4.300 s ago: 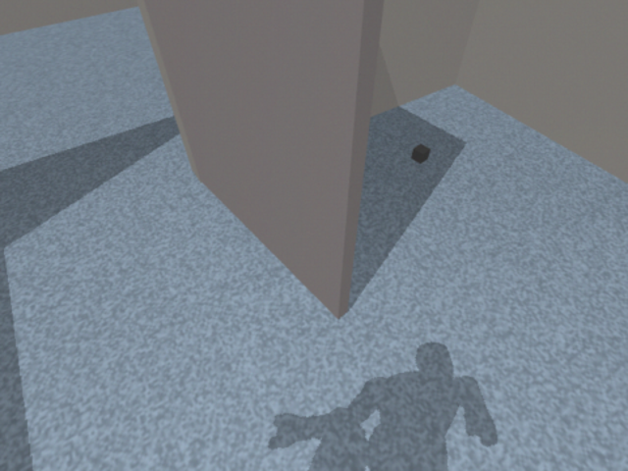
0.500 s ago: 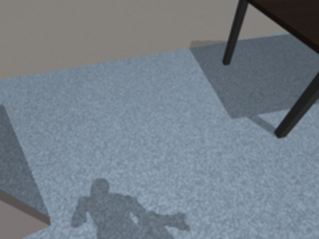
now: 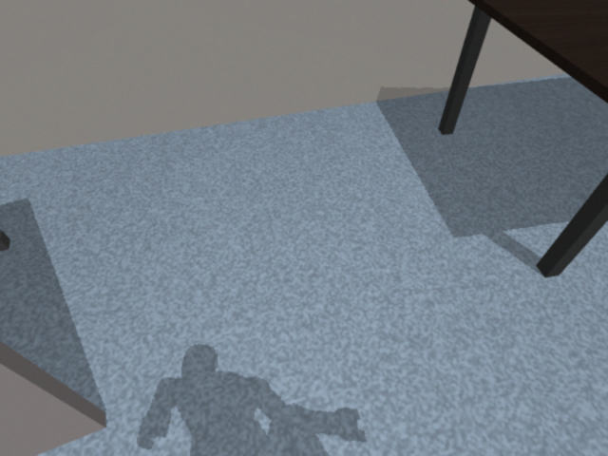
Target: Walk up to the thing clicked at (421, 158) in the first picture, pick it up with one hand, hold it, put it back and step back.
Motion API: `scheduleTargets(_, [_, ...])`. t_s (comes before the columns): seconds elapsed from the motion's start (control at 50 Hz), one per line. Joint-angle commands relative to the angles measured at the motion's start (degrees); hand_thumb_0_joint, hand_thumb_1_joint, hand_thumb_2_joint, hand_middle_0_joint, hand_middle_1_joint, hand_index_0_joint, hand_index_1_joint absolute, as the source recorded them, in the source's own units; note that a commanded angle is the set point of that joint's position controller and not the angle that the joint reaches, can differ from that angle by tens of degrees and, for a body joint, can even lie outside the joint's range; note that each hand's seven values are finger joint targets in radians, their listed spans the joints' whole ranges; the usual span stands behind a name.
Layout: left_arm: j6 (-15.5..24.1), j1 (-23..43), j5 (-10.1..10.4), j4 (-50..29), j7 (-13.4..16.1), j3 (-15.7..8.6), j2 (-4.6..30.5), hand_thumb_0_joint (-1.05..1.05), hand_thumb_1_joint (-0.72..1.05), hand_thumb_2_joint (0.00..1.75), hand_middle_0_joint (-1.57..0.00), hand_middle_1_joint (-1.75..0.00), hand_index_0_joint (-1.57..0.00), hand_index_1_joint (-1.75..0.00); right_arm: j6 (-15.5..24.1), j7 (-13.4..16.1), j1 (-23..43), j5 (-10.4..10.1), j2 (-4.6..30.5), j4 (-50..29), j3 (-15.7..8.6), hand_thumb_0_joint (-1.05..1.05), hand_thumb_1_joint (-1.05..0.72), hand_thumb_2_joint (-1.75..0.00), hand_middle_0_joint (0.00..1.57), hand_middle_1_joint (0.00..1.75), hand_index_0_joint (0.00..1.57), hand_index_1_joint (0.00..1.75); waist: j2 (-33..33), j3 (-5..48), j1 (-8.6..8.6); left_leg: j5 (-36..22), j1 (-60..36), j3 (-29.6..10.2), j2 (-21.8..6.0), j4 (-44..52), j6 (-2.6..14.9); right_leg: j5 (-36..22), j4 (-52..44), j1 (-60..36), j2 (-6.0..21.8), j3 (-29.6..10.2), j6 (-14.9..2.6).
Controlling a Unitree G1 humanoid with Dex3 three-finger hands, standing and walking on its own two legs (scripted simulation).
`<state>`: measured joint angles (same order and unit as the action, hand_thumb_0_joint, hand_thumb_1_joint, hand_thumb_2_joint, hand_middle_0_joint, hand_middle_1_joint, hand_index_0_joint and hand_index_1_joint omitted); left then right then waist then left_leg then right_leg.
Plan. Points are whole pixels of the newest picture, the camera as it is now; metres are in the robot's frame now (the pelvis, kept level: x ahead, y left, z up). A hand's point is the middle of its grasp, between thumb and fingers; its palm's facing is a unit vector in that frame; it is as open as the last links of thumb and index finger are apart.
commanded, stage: stand
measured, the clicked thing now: out of the picture +1.09 +1.34 -0.75
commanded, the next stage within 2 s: walk up in 1.90 s
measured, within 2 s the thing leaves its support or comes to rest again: neither
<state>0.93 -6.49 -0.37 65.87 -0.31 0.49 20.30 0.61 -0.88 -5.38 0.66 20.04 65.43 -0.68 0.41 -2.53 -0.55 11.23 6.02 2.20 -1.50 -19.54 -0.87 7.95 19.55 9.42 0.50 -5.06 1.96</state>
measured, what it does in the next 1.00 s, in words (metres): stands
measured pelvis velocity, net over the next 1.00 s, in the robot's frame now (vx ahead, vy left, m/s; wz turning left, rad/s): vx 0.01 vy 0.00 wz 0.02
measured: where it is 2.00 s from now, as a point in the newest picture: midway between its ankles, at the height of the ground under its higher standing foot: outside the picture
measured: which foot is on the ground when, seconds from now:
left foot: down 0.00-1.00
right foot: down 0.00-1.00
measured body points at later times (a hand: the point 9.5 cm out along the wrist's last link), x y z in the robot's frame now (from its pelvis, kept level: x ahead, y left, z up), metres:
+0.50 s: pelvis +0.00 +0.00 +0.00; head +0.00 +0.00 +0.45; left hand +0.08 +0.30 -0.13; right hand +0.07 -0.31 -0.13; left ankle +0.00 +0.13 -0.75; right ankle +0.03 -0.14 -0.75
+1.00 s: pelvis +0.01 +0.00 +0.00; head +0.02 +0.00 +0.45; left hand +0.07 +0.30 -0.13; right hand +0.08 -0.30 -0.13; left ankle +0.00 +0.13 -0.75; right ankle +0.03 -0.14 -0.75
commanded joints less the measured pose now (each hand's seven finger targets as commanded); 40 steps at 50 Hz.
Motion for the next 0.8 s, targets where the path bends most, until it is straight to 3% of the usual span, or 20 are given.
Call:
scheduleTargets(0.0, [1.37, 2.85, -0.18, -3.58, 0.83, -2.25, 11.96, 0.00, 0.90, 0.90, -0.20, -0.30, -0.20, -0.30, 1.00, 0.69, 2.26, -0.07, 12.80, -3.42, -2.64, 0.00, -0.90, -0.90, 0.20, 0.30, 0.20, 0.30, -0.98, 3.35, -0.16, 0.30, -0.91, -5.35, -6.33, 4.25, 2.20, -4.00, -3.11, 0.88, 5.57, -4.06, -2.88])
scheduleTargets(0.04, [1.41, 2.54, 0.00, -3.55, 0.79, -2.22, 11.81, 0.00, 0.90, 0.90, -0.20, -0.30, -0.20, -0.30, 1.17, 0.66, 1.95, -0.08, 12.58, -3.42, -2.38, 0.00, -0.90, -0.90, 0.20, 0.30, 0.20, 0.30, -0.21, 4.04, 0.03, -2.37, -0.51, -5.41, -6.37, 4.33, 2.02, -6.78, -2.46, -0.71, 5.67, -3.75, -2.76])
scheduleTargets(0.14, [1.43, 2.40, -0.06, -3.52, 0.94, -2.29, 12.40, 0.00, 0.90, 0.90, -0.20, -0.30, -0.20, -0.30, 0.89, 0.61, 1.56, -0.27, 12.10, -3.26, -2.38, 0.00, -0.90, -0.90, 0.20, 0.30, 0.20, 0.30, -1.82, 3.53, -0.22, -1.56, -1.00, -5.44, -6.11, 3.92, 2.07, -4.45, -2.81, -0.01, 5.47, -3.47, -2.74])
scheduleTargets(0.26, [1.43, 2.12, 0.01, -3.83, 1.00, -2.20, 12.28, 0.00, 0.90, 0.90, -0.20, -0.30, -0.20, -0.30, 0.86, 0.72, 1.14, -0.22, 12.27, -3.34, -2.40, 0.00, -0.90, -0.90, 0.20, 0.30, 0.20, 0.30, -0.81, 4.35, -0.27, -4.01, -0.70, -5.35, -6.11, 3.37, 2.02, -7.46, -2.36, -1.32, 5.88, -3.24, -2.71])
scheduleTargets(0.4, [0.88, 1.78, 0.02, -3.77, 0.79, -2.29, 11.89, 0.00, 0.90, 0.90, -0.20, -0.30, -0.20, -0.30, 0.90, 0.80, 1.72, -0.17, 12.69, -3.30, -2.36, 0.00, -0.90, -0.90, 0.20, 0.30, 0.20, 0.30, 0.90, 2.03, 0.45, 2.88, 1.86, -6.07, -6.18, 5.68, 1.90, -1.10, -2.86, -0.36, 5.15, -3.23, -2.90])
scheduleTargets(0.52, [1.19, 2.38, -0.15, -4.09, 0.74, -2.60, 12.36, 0.00, 0.90, 0.90, -0.20, -0.30, -0.20, -0.30, 1.08, 0.76, 1.00, -0.26, 12.33, -3.67, -2.31, 0.00, -0.90, -0.90, 0.20, 0.30, 0.20, 0.30, -0.77, 3.41, 0.07, -1.51, 0.66, -5.87, -6.14, 4.43, 2.10, -5.04, -2.71, -1.58, 5.91, -3.36, -2.94])
scheduleTargets(0.6, [1.11, 2.17, 0.02, -4.06, 0.74, -2.56, 12.19, 0.00, 0.90, 0.90, -0.20, -0.30, -0.20, -0.30, 0.92, 0.67, 0.77, -0.25, 12.36, -3.50, -2.29, 0.00, -0.90, -0.90, 0.20, 0.30, 0.20, 0.30, -1.44, 2.03, 0.25, -0.20, 1.26, -5.96, -5.68, 4.57, 1.95, -2.04, -3.41, -0.79, 5.48, -3.10, -2.78])
scheduleTargets(0.74, [0.93, 1.96, -0.01, -4.29, 0.66, -2.72, 12.07, 0.00, 0.90, 0.90, -0.20, -0.30, -0.20, -0.30, 1.13, 0.86, 0.93, -0.14, 12.67, -3.78, -2.27, 0.00, -0.90, -0.90, 0.20, 0.30, 0.20, 0.30, 0.36, 3.46, 0.39, -2.03, 0.65, -6.11, -6.04, 4.42, 1.98, -5.69, -2.54, -2.22, 5.91, -3.03, -3.09])
scheduleTargets(0.78, [0.88, 1.89, -0.06, -4.24, 0.69, -2.71, 12.19, 0.00, 0.90, 0.90, -0.20, -0.30, -0.20, -0.30, 1.10, 0.87, 1.03, -0.29, 12.50, -3.82, -2.25, 0.00, -0.90, -0.90, 0.20, 0.30, 0.20, 0.30, -0.43, 3.00, 0.38, -1.95, 0.14, -6.21, -5.95, 4.69, 1.87, -4.13, -2.67, -1.17, 5.52, -2.56, -2.94])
